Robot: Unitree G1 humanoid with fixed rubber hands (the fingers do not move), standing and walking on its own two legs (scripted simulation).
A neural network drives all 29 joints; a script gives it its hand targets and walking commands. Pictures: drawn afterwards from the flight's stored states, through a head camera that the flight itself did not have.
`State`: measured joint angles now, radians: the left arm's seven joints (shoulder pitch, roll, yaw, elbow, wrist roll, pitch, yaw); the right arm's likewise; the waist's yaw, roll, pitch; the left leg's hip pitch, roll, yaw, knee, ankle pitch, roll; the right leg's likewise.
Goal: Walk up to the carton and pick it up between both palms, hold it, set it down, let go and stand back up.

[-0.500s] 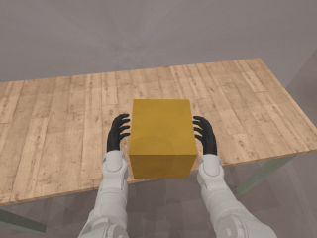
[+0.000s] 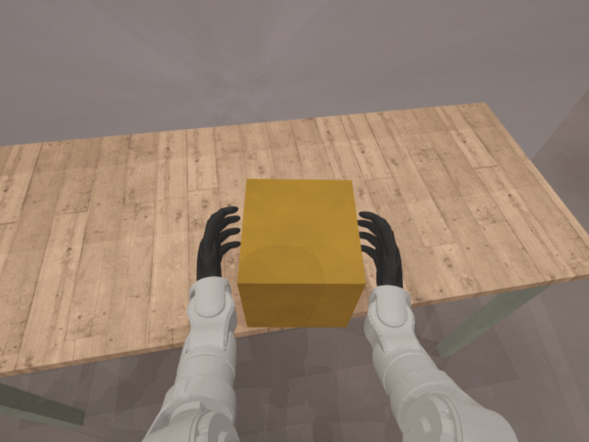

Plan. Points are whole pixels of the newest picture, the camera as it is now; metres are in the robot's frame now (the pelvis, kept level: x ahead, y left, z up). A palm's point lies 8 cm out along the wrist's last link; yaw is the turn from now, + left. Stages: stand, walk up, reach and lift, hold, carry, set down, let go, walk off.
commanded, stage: reach and lift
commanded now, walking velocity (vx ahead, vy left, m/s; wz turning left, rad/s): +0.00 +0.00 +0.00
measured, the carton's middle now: (298, 255) +0.39 +0.05 -0.03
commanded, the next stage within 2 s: none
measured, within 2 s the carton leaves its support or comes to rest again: leaves its support in 0.18 s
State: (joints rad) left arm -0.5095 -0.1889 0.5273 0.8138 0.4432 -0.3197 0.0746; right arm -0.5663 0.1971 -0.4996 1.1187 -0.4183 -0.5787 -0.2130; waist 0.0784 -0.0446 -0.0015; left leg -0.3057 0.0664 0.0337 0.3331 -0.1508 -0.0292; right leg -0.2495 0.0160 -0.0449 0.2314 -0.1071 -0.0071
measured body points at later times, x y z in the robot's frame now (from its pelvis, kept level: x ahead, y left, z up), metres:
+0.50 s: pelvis -0.02 +0.00 +0.00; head +0.03 +0.03 +0.44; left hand +0.36 +0.17 +0.03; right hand +0.37 -0.08 +0.03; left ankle +0.00 +0.13 -0.75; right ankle +0.00 -0.12 -0.75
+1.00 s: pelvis -0.01 +0.00 +0.00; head +0.01 +0.03 +0.45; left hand +0.37 +0.16 +0.08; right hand +0.37 -0.09 +0.07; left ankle +0.00 +0.13 -0.75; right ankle +0.00 -0.12 -0.75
